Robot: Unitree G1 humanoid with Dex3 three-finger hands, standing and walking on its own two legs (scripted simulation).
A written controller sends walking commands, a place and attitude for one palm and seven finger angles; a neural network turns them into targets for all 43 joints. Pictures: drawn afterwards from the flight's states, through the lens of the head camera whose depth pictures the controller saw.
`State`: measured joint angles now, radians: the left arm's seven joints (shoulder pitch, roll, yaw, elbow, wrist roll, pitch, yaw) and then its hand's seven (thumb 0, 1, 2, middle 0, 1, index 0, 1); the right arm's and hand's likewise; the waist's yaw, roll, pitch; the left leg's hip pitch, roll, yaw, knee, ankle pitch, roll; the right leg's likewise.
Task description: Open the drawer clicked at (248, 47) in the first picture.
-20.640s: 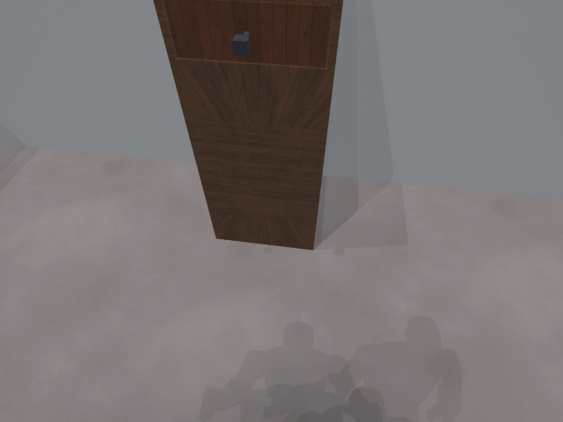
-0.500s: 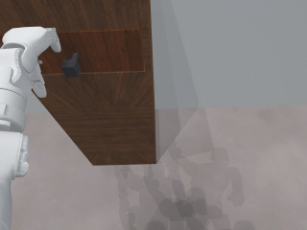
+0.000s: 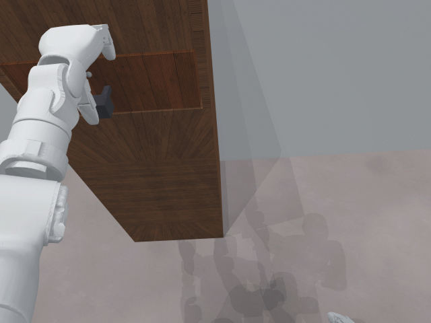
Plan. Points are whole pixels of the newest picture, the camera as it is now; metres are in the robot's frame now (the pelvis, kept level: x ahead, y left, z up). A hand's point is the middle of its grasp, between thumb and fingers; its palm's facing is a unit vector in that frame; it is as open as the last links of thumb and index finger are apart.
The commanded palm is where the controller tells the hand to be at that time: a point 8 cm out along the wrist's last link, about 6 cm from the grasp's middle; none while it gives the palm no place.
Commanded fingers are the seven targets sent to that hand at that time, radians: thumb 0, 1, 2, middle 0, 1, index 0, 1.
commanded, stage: re-aim the fingers above the handle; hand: left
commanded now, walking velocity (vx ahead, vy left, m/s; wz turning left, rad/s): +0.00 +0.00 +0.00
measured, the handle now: (103, 100) +0.53 +0.21 +0.13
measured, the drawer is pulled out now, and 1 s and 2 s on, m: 0.00 0.00 0.00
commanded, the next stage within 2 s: lower the fingers behind the handle in 0.06 s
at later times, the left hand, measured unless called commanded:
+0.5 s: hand (83, 94) +0.50 +0.23 +0.17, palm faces +0.06 -0.04 -1.00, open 13.8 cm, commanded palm +0.48 +0.24 +0.22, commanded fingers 0.00 -0.50 0.30 -0.30 -1.20 -0.30 -1.20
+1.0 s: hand (75, 115) +0.48 +0.26 +0.14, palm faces -0.06 +0.01 -1.00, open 14.0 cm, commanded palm +0.47 +0.25 +0.19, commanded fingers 0.00 -0.50 0.30 -0.30 -1.20 -0.30 -1.20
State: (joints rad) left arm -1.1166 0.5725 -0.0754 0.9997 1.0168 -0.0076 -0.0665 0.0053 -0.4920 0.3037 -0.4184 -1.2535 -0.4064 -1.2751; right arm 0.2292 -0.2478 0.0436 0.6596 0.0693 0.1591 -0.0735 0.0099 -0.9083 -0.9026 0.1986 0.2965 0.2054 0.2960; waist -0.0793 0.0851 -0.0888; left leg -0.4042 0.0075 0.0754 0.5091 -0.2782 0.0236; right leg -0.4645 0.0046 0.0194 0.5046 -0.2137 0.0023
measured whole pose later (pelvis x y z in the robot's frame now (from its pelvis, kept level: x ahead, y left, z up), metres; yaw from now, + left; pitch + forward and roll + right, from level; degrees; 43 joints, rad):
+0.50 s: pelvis +0.01 +0.01 -0.01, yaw +2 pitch +13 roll -1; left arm -1.03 0.59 -0.09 0.85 0.97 -0.14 -0.04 0.00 -0.49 0.30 -0.34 -1.22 -0.33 -1.21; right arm 0.29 -0.30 -0.04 0.68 0.03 0.11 -0.04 0.01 -0.91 -0.90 0.20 0.30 0.20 0.30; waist -0.06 0.04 -0.08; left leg -0.49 0.00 0.03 0.58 -0.31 0.03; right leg -0.51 -0.01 -0.02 0.53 -0.24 0.01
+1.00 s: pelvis +0.00 +0.00 -0.01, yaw +2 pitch +12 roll -1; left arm -0.98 0.64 -0.06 0.92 1.01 -0.14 -0.07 0.00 -0.49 0.30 -0.32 -1.20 -0.27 -1.23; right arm 0.34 -0.29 -0.03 0.65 0.04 0.14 -0.07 0.01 -0.91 -0.90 0.20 0.30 0.21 0.30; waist -0.06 0.03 -0.08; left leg -0.51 0.01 0.04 0.61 -0.32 0.02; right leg -0.54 0.01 -0.01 0.57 -0.25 0.00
